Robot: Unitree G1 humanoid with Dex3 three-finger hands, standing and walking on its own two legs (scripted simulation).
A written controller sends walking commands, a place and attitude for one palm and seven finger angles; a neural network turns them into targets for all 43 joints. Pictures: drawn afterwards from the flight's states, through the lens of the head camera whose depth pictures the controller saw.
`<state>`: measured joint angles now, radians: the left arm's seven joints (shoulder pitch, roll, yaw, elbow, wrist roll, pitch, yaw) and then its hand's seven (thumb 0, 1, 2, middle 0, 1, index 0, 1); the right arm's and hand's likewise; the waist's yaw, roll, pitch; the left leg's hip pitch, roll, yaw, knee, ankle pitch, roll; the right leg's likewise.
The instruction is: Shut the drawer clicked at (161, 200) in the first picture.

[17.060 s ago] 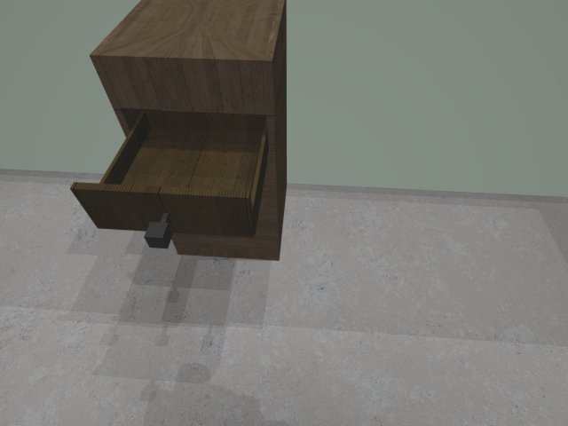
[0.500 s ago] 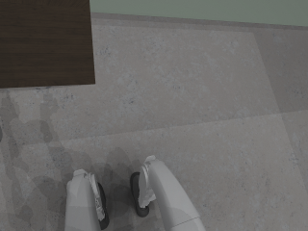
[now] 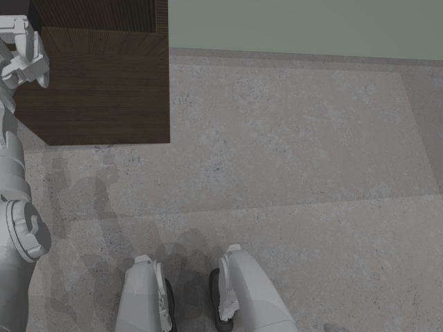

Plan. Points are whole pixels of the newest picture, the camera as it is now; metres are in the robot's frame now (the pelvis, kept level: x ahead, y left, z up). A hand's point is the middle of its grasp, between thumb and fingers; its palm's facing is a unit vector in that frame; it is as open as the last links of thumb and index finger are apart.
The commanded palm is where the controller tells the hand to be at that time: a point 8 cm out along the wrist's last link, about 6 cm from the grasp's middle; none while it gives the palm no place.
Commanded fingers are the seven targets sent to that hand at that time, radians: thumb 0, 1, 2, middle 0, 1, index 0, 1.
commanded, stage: draw the hand back to the body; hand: left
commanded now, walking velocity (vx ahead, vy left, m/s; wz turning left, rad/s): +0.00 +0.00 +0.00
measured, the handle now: (21, 10) +0.63 +0.26 +0.03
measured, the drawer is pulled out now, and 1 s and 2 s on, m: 0.00 0.00 0.00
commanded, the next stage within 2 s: step back with the hand held close in 1.40 s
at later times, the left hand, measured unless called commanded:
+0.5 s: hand out of the picture +0.40 +0.23 +0.15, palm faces -0.01 -1.00 -0.06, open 3.3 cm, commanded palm +0.37 +0.28 +0.16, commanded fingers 0.00 0.90 0.90 -1.40 -1.60 -1.40 -1.60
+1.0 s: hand out of the picture +0.28 +0.24 +0.26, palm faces +0.37 -0.87 -0.33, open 3.3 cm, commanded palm +0.22 +0.28 +0.28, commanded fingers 0.00 0.90 0.90 -1.40 -1.60 -1.40 -1.60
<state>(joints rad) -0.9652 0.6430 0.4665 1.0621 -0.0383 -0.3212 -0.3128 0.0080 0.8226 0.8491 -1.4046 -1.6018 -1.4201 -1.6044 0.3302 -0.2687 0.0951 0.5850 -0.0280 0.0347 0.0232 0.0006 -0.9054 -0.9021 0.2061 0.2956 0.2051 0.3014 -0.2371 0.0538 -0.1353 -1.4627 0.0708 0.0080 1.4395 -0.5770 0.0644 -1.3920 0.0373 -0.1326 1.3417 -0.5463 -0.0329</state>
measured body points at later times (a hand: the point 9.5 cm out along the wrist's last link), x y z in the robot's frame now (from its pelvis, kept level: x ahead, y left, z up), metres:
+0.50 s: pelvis +0.05 +0.00 +0.09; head +0.13 +0.02 +0.54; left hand +0.39 +0.28 +0.16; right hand +0.21 -0.25 +0.00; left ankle +0.03 +0.08 -0.58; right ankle +0.03 -0.11 -0.58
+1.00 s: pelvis +0.06 -0.01 +0.15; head +0.04 -0.04 +0.60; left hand +0.25 +0.28 +0.28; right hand +0.26 -0.21 +0.07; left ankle +0.03 +0.08 -0.58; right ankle +0.03 -0.11 -0.58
